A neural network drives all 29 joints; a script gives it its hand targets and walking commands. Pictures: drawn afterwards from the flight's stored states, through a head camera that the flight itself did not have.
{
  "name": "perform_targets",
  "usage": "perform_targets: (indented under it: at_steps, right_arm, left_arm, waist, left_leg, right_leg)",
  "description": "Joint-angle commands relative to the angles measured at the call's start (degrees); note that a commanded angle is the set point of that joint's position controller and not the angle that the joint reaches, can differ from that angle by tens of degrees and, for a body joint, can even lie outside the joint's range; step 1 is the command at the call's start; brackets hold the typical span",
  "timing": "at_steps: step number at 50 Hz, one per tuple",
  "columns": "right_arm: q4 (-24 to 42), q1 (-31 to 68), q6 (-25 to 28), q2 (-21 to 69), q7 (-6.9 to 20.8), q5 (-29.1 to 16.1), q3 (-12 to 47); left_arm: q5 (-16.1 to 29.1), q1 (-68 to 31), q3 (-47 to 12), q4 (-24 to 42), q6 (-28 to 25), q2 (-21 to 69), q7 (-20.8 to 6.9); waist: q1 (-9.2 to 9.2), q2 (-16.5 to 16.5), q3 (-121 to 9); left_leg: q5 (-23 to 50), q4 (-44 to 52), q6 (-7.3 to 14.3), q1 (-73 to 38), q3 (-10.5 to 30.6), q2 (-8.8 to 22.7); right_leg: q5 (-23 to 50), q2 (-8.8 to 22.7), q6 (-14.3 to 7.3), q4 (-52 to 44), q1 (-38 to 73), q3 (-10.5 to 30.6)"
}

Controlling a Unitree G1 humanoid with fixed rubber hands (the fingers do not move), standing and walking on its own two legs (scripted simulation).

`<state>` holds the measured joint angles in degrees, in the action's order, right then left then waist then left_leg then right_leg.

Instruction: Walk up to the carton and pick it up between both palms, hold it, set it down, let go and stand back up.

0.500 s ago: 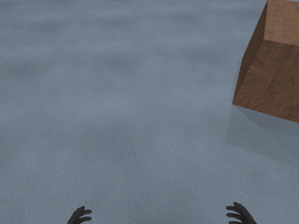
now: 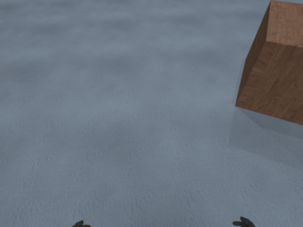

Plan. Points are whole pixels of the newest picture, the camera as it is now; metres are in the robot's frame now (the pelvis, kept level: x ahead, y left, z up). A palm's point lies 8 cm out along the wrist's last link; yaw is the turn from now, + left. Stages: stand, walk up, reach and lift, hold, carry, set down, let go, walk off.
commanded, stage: stand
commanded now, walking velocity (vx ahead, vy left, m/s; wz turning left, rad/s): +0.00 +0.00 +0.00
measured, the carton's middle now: out of the picture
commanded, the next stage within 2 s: walk up in 0.26 s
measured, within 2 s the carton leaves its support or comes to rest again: neither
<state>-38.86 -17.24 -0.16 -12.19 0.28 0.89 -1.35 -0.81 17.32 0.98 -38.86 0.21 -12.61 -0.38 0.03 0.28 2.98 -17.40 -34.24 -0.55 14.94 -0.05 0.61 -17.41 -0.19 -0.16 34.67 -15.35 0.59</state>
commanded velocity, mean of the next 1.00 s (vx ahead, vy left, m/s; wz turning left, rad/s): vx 0.00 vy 0.00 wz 0.00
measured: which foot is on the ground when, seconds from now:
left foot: down 0.00-0.78, up 0.80-1.00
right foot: down 0.00-0.46, up 0.48-0.76, down 0.78-1.00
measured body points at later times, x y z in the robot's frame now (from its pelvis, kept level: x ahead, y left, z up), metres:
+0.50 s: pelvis +0.00 +0.00 +0.00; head +0.00 +0.00 +0.45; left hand +0.09 +0.25 -0.12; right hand +0.08 -0.26 -0.12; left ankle +0.01 +0.13 -0.73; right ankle +0.00 -0.11 -0.71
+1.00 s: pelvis +0.09 -0.17 -0.01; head +0.09 -0.17 +0.44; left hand +0.24 +0.05 -0.13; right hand +0.08 -0.46 -0.12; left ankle +0.17 -0.06 -0.69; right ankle +0.08 -0.28 -0.73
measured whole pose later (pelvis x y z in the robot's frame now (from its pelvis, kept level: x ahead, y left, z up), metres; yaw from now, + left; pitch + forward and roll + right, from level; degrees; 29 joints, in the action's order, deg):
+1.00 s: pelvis +0.09 -0.17 -0.01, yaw -21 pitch -2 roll -1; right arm -40.8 -19.2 0.9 -16.4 0.4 1.6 -3.8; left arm -2.5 19.6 2.2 -41.4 0.2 -13.8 -2.7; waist 2.3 -1.4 1.9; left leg -26.2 -59.1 1.2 28.3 -4.7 7.0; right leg -18.9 -1.4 -4.1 39.2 -18.7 -1.5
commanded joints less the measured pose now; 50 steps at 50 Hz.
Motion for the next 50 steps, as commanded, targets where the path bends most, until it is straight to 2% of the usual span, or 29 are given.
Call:
perform_targets:
  at_steps: [1,4,7,13,15,22,23,24,25,26,27,28,30,33,35,37,38,39,40,41,42,43,44,45,46,47,48,49,50]
  right_arm:
    - [5.83,0.65,1.84,-7.88,-0.44,0.02,-2.49]
    - [5.26,0.43,1.76,-7.98,-0.43,0.03,-2.38]
    - [4.96,-0.64,1.71,-7.56,-0.43,-0.11,-2.28]
    - [4.57,-0.69,1.84,-8.42,-0.52,-0.08,-2.18]
    - [4.73,-0.59,1.91,-7.99,-0.52,-0.14,-1.99]
    - [3.79,-1.27,1.78,-8.15,-0.56,-0.29,-1.99]
    - [3.91,-6.92,2.44,-12.75,-1.76,3.44,-6.21]
    - [2.28,-10.13,2.86,-17.88,-2.52,4.86,-7.86]
    - [1.12,-10.12,3.42,-16.94,-3.57,5.01,-7.62]
    - [0.45,-7.34,4.06,-15.01,-4.20,4.58,-7.09]
    - [0.44,-4.56,4.75,-13.86,-4.37,4.40,-6.50]
    - [0.17,-3.05,5.24,-13.39,-4.32,4.08,-6.16]
    - [-0.92,-0.68,5.59,-14.12,-4.06,3.89,-6.26]
    - [-2.31,-0.37,5.44,-15.73,-3.70,3.53,-6.53]
    - [-2.68,-0.21,5.19,-16.46,-3.50,3.63,-7.04]
    - [-1.91,1.83,4.50,-17.21,-3.40,3.65,-7.17]
    - [-1.61,2.87,3.97,-16.90,-3.37,3.66,-7.06]
    - [-1.41,2.21,3.40,-14.02,-3.02,3.54,-5.94]
    - [-0.12,0.82,3.00,-9.14,-2.13,3.45,-4.18]
    - [4.91,2.19,2.97,-6.30,-1.05,1.56,-3.14]
    - [7.17,5.03,2.76,-9.46,-0.97,0.86,-3.77]
    - [6.85,5.11,2.68,-10.66,-0.64,0.19,-3.72]
    - [5.43,2.75,2.76,-10.42,-0.66,0.10,-3.54]
    - [4.14,-0.57,2.96,-11.41,-0.55,0.34,-3.93]
    - [3.05,-2.86,2.97,-11.27,-0.40,0.53,-4.19]
    - [2.31,-4.22,2.82,-10.52,-0.23,0.76,-4.30]
    - [2.52,-4.47,2.66,-9.77,-0.03,0.71,-4.13]
    - [2.91,-4.22,2.52,-9.12,0.08,0.61,-3.99]
    - [3.78,-3.30,2.47,-8.92,0.04,0.56,-3.95]
  left_arm:
    - [0.03,-0.20,2.38,6.13,-1.91,-7.36,0.41]
    - [-0.01,-0.04,2.44,5.94,-1.82,-7.63,0.47]
    - [0.08,-0.09,2.45,5.58,-1.81,-7.83,0.44]
    - [0.15,0.85,2.24,5.49,-1.86,-7.47,0.48]
    - [0.11,0.51,2.36,5.23,-1.88,-7.77,0.53]
    - [0.11,1.31,2.30,4.99,-1.79,-8.06,0.55]
    - [-2.25,-0.76,4.15,6.95,-0.15,-11.13,-2.14]
    - [-3.32,-4.05,3.37,9.43,0.81,-7.89,-3.51]
    - [-4.72,-7.17,3.77,10.78,1.68,-8.90,-3.81]
    - [-4.80,-5.50,4.41,10.46,2.46,-9.66,-4.24]
    - [-4.51,-3.20,4.64,9.87,2.76,-9.54,-4.63]
    - [-4.21,-2.41,4.82,9.59,2.79,-9.57,-5.03]
    - [-3.25,-1.80,4.77,8.81,2.45,-7.81,-6.26]
    - [-1.75,-4.68,4.58,8.58,1.44,-5.63,-7.40]
    - [-1.38,-5.26,5.01,7.94,0.57,-6.11,-7.52]
    - [-1.42,-1.76,5.74,6.37,-0.50,-5.51,-7.36]
    - [-1.54,2.07,6.42,5.07,-1.04,-6.18,-6.92]
    - [-1.60,8.09,7.60,2.69,-1.67,-8.76,-5.93]
    - [-1.59,17.16,9.29,0.40,-2.28,-14.13,-4.54]
    - [-1.68,16.72,9.66,2.22,-2.49,-22.15,-3.56]
    - [-0.61,13.08,9.17,2.27,-1.92,-22.49,-2.54]
    - [-0.51,9.33,8.31,2.43,-1.46,-21.31,-1.78]
    - [-1.07,6.17,7.70,2.50,-1.24,-19.71,-1.26]
    - [-1.44,3.41,6.90,3.10,-1.14,-16.91,-1.05]
    - [-1.55,2.12,5.98,3.06,-1.24,-15.32,-1.06]
    - [-1.76,1.77,5.53,3.04,-1.48,-13.94,-1.24]
    - [-1.77,1.26,5.22,2.92,-1.66,-13.29,-1.48]
    - [-1.71,1.26,5.10,2.71,-1.76,-13.13,-1.64]
    - [-1.70,1.89,5.04,2.43,-1.75,-13.23,-1.82]
  waist:
    - [0.24,0.52,-3.16]
    - [0.02,-1.04,-1.90]
    - [-0.51,0.64,-1.60]
    - [0.03,-1.24,-1.83]
    - [-0.02,0.82,-2.74]
    - [0.05,-0.62,-2.04]
    - [-2.37,-0.94,-3.22]
    - [-5.23,-11.06,-1.38]
    - [-6.04,-5.84,2.95]
    - [-4.01,-2.66,4.61]
    - [-2.24,-2.33,3.56]
    - [-1.57,-3.10,2.90]
    - [-1.41,-8.80,1.30]
    - [-1.97,-9.71,4.18]
    - [-1.61,-9.26,4.52]
    - [-0.09,-9.86,3.63]
    - [2.61,-7.30,1.91]
    - [5.65,0.04,-0.24]
    - [10.37,12.49,-5.52]
    - [10.54,23.98,-7.50]
    - [9.92,15.07,-6.36]
    - [8.05,12.61,-3.02]
    - [5.87,11.18,-1.05]
    - [3.55,7.82,-0.45]
    - [2.42,8.16,-0.19]
    - [2.04,8.39,0.36]
    - [1.83,7.77,1.42]
    - [2.27,7.48,1.74]
    - [2.77,6.84,2.59]
  left_leg:
    - [4.82,6.66,2.16,-0.43,4.66,4.18]
    - [3.09,7.16,2.20,-0.08,4.40,3.96]
    - [2.77,7.27,2.00,0.56,4.67,3.98]
    - [4.12,7.25,2.21,0.44,4.86,4.28]
    - [5.47,6.96,2.19,-0.33,4.70,4.41]
    - [3.40,7.73,1.90,0.28,4.61,4.21]
    - [-16.66,9.49,8.09,-13.95,12.16,10.61]
    - [-26.25,19.22,15.70,-16.94,26.24,25.57]
    - [-25.01,23.10,19.58,-11.52,30.08,32.14]
    - [-22.00,22.66,19.16,-8.54,25.21,30.85]
    - [-17.71,21.48,17.26,-8.68,19.82,28.62]
    - [-14.99,21.33,15.18,-8.17,14.11,25.90]
    - [-12.58,21.94,13.01,-6.39,4.59,22.18]
    - [-13.90,21.97,12.85,-4.66,-2.78,21.28]
    - [-16.65,20.90,12.30,-1.34,-6.16,21.01]
    - [-17.88,17.35,11.07,2.67,-9.96,20.04]
    - [-19.36,12.87,10.23,5.91,-11.37,19.52]
    - [-14.48,0.13,8.62,7.85,-14.98,15.42]
    - [-10.71,-22.26,5.88,14.50,-17.31,10.47]
    - [-24.15,-36.06,2.80,30.19,-10.49,2.87]
    - [-19.84,-39.90,3.64,29.06,0.53,6.29]
    - [-16.14,-40.58,4.07,29.77,1.45,7.38]
    - [-12.84,-39.31,4.03,28.52,0.91,8.95]
    - [-9.73,-35.92,3.41,24.97,0.36,9.70]
    - [-9.06,-32.06,2.70,20.33,-0.50,9.68]
    - [-8.30,-29.16,1.96,17.13,-1.60,8.85]
    - [-8.41,-25.72,1.41,16.00,-2.59,8.26]
    - [-8.51,-22.01,1.06,15.43,-3.44,7.69]
    - [-7.52,-19.15,0.95,14.95,-3.69,7.32]
  right_leg:
    - [5.13,4.44,-1.68,-7.24,-0.31,4.66]
    - [3.37,4.62,-1.67,-7.86,-1.39,5.30]
    - [2.28,4.74,-1.80,-8.50,-1.29,5.46]
    - [3.89,4.49,-1.63,-8.05,-1.45,5.11]
    - [5.27,4.71,-1.82,-8.02,-0.39,5.22]
    - [3.44,4.54,-1.85,-8.33,-1.08,5.33]
    - [-11.27,0.65,-2.18,2.24,-18.47,5.47]
    - [-12.25,-0.57,-0.28,18.65,-29.00,-0.91]
    - [-11.09,4.75,0.26,28.18,-33.44,4.67]
    - [-7.23,6.43,0.66,31.71,-33.38,7.13]
    - [-4.79,7.48,1.09,32.04,-32.23,8.15]
    - [-2.52,7.55,1.72,31.18,-29.98,8.24]
    - [-0.92,7.14,2.76,27.33,-24.59,5.57]
    - [-0.67,8.29,1.55,16.27,-19.49,1.98]
    - [-0.48,6.92,-0.03,10.51,-12.01,-2.24]
    - [-0.87,4.36,-1.44,6.13,-3.46,-6.99]
    - [0.87,2.89,-2.22,4.03,3.90,-8.58]
    - [-2.01,-0.25,-2.99,1.08,10.76,-8.65]
    - [-8.79,1.14,-6.24,-2.24,20.14,0.03]
    - [-27.01,15.12,-13.59,-17.57,20.70,32.96]
    - [-34.55,18.49,-16.81,-23.02,14.18,38.87]
    - [-37.12,18.98,-17.03,-22.84,9.87,37.69]
    - [-34.73,18.20,-16.82,-21.31,6.33,34.04]
    - [-30.35,16.33,-15.57,-19.64,2.93,28.84]
    - [-25.75,15.02,-14.96,-19.06,-1.91,24.85]
    - [-21.93,13.71,-14.47,-19.16,-4.75,21.76]
    - [-18.81,13.30,-15.05,-18.93,-6.38,19.29]
    - [-17.57,13.12,-15.43,-18.67,-6.91,18.23]
    - [-17.32,13.53,-15.85,-18.94,-7.85,19.45]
